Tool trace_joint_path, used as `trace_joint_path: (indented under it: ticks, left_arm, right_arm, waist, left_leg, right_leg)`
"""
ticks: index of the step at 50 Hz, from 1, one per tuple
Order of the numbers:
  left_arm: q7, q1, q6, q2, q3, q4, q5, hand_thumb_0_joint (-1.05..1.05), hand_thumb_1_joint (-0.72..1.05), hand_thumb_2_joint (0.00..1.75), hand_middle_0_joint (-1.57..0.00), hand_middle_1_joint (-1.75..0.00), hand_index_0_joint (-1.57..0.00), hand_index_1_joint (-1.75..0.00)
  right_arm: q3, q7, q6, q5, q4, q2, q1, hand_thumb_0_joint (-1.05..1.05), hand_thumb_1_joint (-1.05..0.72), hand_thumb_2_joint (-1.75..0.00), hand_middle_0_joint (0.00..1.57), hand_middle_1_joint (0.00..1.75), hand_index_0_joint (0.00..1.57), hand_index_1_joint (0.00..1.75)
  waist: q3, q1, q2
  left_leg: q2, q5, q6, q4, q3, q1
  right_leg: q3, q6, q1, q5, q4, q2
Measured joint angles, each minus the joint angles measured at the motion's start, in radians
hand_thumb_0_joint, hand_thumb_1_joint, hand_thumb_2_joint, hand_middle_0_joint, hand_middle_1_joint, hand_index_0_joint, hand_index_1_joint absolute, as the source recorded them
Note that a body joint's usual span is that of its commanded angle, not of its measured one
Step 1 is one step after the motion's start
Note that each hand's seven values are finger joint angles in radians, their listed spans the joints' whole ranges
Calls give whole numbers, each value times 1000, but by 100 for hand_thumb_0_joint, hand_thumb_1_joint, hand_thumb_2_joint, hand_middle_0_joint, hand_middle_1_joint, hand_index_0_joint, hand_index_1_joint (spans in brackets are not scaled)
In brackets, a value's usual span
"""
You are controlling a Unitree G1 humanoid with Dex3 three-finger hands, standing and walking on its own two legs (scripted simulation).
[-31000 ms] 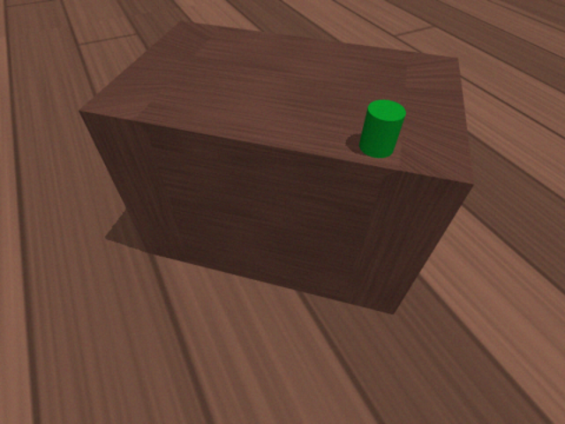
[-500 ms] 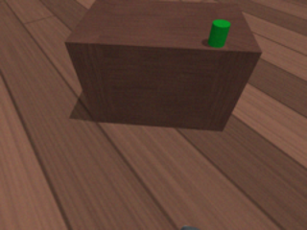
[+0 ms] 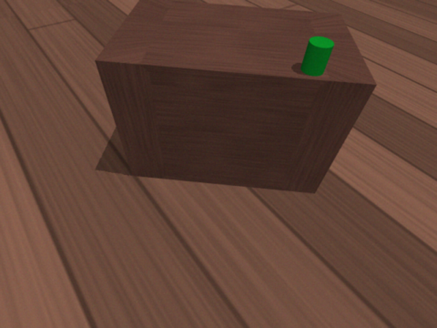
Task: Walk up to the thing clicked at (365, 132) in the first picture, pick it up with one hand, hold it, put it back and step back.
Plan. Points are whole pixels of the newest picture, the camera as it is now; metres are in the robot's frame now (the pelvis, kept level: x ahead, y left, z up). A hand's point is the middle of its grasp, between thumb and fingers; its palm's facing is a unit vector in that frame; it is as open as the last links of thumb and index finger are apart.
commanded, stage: step back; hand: right
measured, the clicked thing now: (316, 56) +1.01 -0.32 -0.01
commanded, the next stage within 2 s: stand in 0.32 s
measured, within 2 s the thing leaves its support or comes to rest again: neither
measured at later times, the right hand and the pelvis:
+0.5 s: hand out of the picture +0.13 -0.26 -0.14, palm faces +0.04 +0.94 -0.34, open 7.4 cm; pelvis +0.04 +0.00 +0.02, yaw -2 degrees
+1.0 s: hand out of the picture +0.08 -0.27 -0.14, palm faces +0.01 +0.95 -0.32, open 7.4 cm; pelvis +0.01 -0.01 +0.02, yaw -2 degrees
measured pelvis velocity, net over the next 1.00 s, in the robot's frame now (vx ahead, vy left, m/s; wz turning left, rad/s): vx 0.01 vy -0.01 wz -0.03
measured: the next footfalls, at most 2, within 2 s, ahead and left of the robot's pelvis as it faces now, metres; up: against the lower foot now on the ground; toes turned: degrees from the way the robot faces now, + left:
none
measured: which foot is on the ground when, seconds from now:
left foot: down 0.00-1.00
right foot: down 0.00-1.00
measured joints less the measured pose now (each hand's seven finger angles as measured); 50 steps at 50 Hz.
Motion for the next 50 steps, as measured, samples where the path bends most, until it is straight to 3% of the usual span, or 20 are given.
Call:
trace_joint_path:
  ticks: [4,6,7,13,26,50]
  left_arm:
    - [5,-22,-12,12,2,4,-8,0,91,90,-20,-30,-20,-30]
    - [10,-39,-23,8,3,8,-6,0,91,90,-20,-30,-20,-30]
    - [13,-50,-28,0,3,11,-3,0,91,90,-20,-30,-20,-30]
    - [13,-96,-28,-15,-15,16,-5,0,91,90,-20,-30,-20,-30]
    - [14,-186,-28,-43,-45,60,-21,0,91,90,-20,-30,-20,-30]
    - [4,-108,-21,-33,-44,142,-11,0,91,90,-20,-30,-20,-30]
  right_arm:
    - [13,-3,-7,4,-4,22,-16,0,-90,-90,21,30,21,30]
    - [17,-6,0,14,-1,23,-31,0,-90,-90,21,30,21,30]
    - [18,-9,6,21,3,21,-38,0,-90,-90,21,30,21,30]
    - [26,-12,12,30,36,28,-65,0,-91,-90,21,30,21,30]
    - [41,-10,6,42,88,23,-129,0,-91,-90,21,30,21,30]
    - [48,3,17,35,143,22,-96,0,-91,-90,20,30,20,30]
  waist:
    - [9,-10,-3]
    - [20,-13,14]
    - [26,-16,32]
    - [2,-21,39]
    - [11,-32,30]
    - [-3,-21,38]
  left_leg:
    - [17,-14,-7,-9,14,22]
    - [31,-35,-14,13,15,27]
    - [44,-46,-19,27,8,29]
    - [29,-46,-19,-17,18,64]
    - [24,34,-23,-193,25,172]
    - [34,126,-35,-289,16,188]
  right_leg:
    - [-15,1,8,17,-66,4]
    - [-30,13,52,173,-184,10]
    - [-37,22,67,205,-202,21]
    - [-28,36,77,160,-191,6]
    - [-25,39,174,231,-347,2]
    - [-35,28,193,321,-444,13]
